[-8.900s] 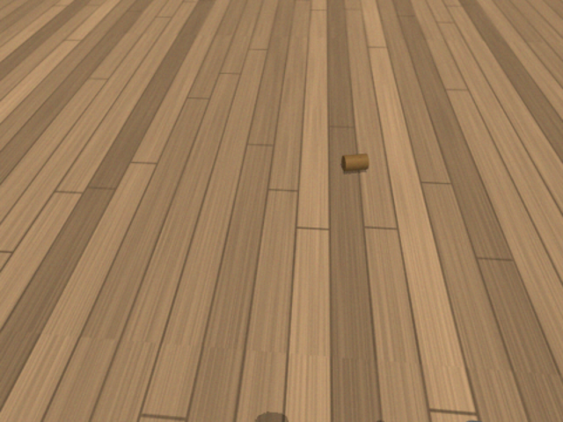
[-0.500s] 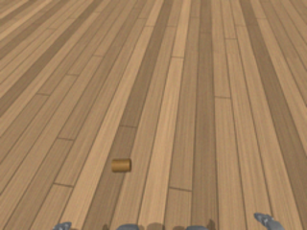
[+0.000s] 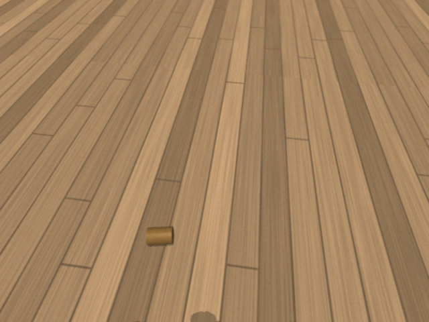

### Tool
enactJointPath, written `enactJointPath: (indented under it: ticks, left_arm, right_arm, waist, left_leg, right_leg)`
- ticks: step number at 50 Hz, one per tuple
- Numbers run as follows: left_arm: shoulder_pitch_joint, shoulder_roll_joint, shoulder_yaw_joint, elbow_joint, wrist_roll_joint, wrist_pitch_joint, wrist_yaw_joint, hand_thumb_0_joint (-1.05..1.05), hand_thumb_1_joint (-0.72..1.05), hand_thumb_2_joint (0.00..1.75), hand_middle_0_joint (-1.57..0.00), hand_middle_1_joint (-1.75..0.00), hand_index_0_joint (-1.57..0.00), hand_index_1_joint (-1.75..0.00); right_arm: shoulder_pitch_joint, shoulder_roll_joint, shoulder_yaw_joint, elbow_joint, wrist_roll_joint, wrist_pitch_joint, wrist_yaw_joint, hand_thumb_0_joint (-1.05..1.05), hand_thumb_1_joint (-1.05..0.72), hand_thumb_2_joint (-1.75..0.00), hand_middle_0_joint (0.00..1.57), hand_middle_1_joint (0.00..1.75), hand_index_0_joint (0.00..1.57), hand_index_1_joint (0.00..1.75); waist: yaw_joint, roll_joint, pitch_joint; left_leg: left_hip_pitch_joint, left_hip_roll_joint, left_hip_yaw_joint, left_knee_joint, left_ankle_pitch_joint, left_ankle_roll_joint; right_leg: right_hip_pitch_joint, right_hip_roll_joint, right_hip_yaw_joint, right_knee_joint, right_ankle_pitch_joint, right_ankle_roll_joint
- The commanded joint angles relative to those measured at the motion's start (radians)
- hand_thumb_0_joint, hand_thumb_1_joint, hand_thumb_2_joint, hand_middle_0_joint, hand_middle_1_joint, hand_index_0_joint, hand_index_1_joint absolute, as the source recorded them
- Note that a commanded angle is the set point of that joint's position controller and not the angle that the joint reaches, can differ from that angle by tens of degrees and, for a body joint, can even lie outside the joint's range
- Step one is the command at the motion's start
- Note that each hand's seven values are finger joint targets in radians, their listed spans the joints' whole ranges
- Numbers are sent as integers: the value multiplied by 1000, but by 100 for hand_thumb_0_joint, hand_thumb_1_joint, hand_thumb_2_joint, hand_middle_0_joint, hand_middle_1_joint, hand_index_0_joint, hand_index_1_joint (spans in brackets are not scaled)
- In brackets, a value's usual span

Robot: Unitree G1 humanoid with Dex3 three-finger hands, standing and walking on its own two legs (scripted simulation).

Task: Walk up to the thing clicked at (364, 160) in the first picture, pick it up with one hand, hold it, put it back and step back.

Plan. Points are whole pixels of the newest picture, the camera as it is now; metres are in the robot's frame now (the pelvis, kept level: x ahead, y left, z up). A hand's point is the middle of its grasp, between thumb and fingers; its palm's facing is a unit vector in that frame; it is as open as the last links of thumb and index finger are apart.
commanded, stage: walk up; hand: left
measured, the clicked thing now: (160, 235) +0.56 +0.27 -0.74
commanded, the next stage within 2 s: stand in 0.40 s
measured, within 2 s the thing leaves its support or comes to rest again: neither
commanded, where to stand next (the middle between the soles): +0.19 +0.01 m, yaw +3 degrees
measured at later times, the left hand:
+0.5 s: hand out of the picture +0.09 +0.25 -0.15, palm faces -0.02 -0.94 -0.34, open 7.3 cm
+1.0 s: hand out of the picture +0.09 +0.26 -0.16, palm faces -0.03 -0.94 -0.34, open 7.3 cm
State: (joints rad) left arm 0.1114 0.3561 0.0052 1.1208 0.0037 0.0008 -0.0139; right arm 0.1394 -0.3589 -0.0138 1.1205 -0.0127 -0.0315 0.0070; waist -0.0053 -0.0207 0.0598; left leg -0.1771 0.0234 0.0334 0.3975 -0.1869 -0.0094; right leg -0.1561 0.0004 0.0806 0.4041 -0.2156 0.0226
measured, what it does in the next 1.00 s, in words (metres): stands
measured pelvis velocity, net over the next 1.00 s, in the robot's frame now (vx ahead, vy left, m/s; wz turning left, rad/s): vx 0.01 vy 0.00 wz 0.01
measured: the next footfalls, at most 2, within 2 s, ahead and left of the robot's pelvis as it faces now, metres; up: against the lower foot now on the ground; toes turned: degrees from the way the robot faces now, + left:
none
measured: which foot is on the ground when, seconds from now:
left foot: down 0.00-1.00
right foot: down 0.00-1.00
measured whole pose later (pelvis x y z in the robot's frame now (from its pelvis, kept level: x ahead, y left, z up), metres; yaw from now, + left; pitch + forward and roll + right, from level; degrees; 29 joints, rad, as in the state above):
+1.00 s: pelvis +0.01 +0.00 +0.00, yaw +1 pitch -2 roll +0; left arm 0.11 0.36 -0.01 1.13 0.01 -0.01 0.00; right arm 0.08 -0.35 -0.01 1.15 -0.01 -0.01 0.01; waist -0.01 -0.01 0.05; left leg -0.13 0.01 0.03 0.33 -0.17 -0.01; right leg -0.10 -0.01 0.07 0.32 -0.20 0.03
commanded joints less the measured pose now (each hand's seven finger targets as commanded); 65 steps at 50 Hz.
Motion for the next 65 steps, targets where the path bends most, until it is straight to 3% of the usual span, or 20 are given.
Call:
enactJointPath:
  ticks: [1, 19, 24, 29, 45, 49, 56, 65]
  left_arm:
    - [-67, 200, 38, -61, -6, -32, 16, 0, 90, 90, -20, -30, -20, -30]
    - [-71, 191, 36, -31, 3, -30, 20, 0, 90, 90, -20, -30, -20, -30]
    - [-64, 203, 35, -40, 4, -35, 21, 0, 90, 90, -20, -30, -20, -30]
    - [-56, 202, 33, -46, 4, -39, 22, 0, 90, 90, -20, -30, -20, -30]
    - [-44, 211, 26, -51, 2, -34, 25, 0, 90, 90, -20, -30, -20, -30]
    - [-45, 216, 28, -54, 3, -35, 27, 0, 90, 90, -20, -30, -20, -30]
    - [-34, 213, 29, -54, 3, -32, 24, 0, 90, 90, -20, -30, -20, -30]
    - [-20, 206, 25, -60, 4, -36, 26, 0, 90, 90, -20, -30, -20, -30]
  right_arm:
    - [-73, -210, -48, -70, 4, -20, -14, 0, -90, -90, 20, 30, 20, 30]
    - [-133, -190, -50, -60, 3, -9, -9, 0, -90, -90, 20, 30, 20, 30]
    - [-131, -192, -45, -52, 5, -1, -6, 0, -90, -90, 20, 30, 20, 30]
    - [-129, -197, -44, -45, 6, -4, -6, 0, -90, -90, 20, 30, 20, 30]
    - [-96, -202, -38, -25, 6, 4, -7, 0, -90, -90, 20, 30, 20, 30]
    - [-98, -197, -37, -30, 7, 1, -8, 0, -90, -90, 20, 30, 20, 30]
    - [-98, -200, -36, -32, 6, 2, -9, 0, -90, -90, 20, 30, 20, 30]
    - [-104, -206, -39, -38, 8, 3, -9, 0, -90, -90, 20, 30, 20, 30]
  waist:
    - [-3, 36, -131]
    - [5, 21, -82]
    - [-2, 10, -66]
    - [1, 16, -124]
    - [-6, 22, -89]
    - [-6, 20, -102]
    - [-3, 29, -77]
    - [0, 22, -110]
  left_leg:
    - [103, 110, -90, -59, 172, 38]
    - [122, 108, -80, -107, 100, 29]
    - [106, 107, -99, -127, 62, 26]
    - [139, 114, -97, -111, 168, 29]
    - [102, 108, -101, -117, 115, 27]
    - [119, 111, -101, -109, 183, 25]
    - [111, 110, -104, -124, 125, 26]
    - [138, 111, -96, -104, 183, 30]
  right_leg:
    - [9, -98, 61, -67, 212, -46]
    - [-20, -95, 65, -109, 180, -38]
    - [-26, -102, 59, -137, 101, -33]
    - [16, -111, 52, -121, 198, -34]
    - [16, -119, 51, -134, 151, -38]
    - [28, -117, 42, -119, 207, -39]
    - [5, -114, 44, -132, 151, -38]
    - [28, -119, 39, -127, 210, -35]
